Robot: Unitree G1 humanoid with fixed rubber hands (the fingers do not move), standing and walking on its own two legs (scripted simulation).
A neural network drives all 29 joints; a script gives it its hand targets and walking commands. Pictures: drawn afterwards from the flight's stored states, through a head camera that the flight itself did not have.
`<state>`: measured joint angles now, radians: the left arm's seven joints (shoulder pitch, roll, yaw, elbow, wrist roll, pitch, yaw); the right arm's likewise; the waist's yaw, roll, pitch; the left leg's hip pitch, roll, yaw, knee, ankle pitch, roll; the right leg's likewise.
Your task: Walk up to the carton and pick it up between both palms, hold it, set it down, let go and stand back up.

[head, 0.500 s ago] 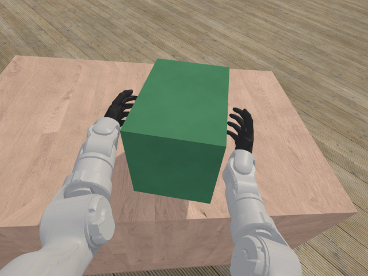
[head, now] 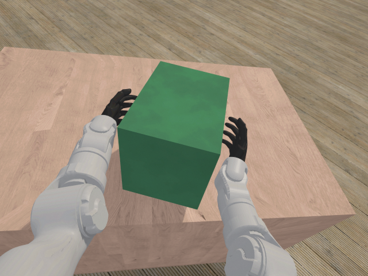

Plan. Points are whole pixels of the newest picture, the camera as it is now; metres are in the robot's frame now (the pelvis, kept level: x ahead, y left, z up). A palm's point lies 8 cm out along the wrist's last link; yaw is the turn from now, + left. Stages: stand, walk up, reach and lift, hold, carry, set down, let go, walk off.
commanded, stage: set down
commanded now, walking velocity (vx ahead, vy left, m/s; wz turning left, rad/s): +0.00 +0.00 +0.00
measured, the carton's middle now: (178, 131) +0.48 -0.03 +0.01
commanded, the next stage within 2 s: none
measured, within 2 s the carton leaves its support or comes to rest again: rests again in 1.16 s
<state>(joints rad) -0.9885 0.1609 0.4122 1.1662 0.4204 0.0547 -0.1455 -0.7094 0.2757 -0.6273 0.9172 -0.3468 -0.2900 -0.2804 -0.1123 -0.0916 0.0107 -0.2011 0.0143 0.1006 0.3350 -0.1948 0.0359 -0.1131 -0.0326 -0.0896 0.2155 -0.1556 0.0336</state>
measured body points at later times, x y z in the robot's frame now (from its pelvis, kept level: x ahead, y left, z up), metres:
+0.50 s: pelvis -0.01 +0.01 +0.00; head +0.05 +0.05 +0.44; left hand +0.47 +0.13 +0.08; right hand +0.38 -0.15 +0.06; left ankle -0.01 +0.09 -0.75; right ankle -0.04 -0.14 -0.75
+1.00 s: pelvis -0.01 +0.00 +0.00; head +0.06 +0.05 +0.44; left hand +0.47 +0.13 +0.07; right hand +0.38 -0.15 +0.06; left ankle -0.01 +0.09 -0.75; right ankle -0.04 -0.14 -0.75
